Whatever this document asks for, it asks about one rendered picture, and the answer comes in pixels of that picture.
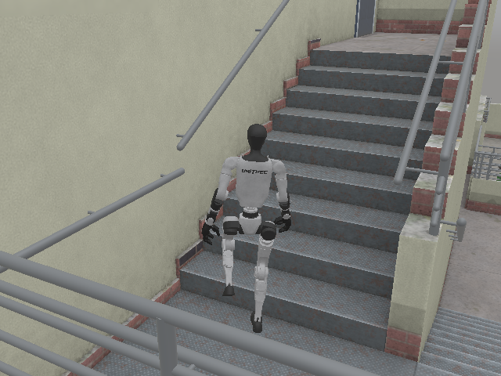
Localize stairs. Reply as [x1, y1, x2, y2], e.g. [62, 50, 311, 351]
[419, 307, 501, 376]
[179, 49, 451, 352]

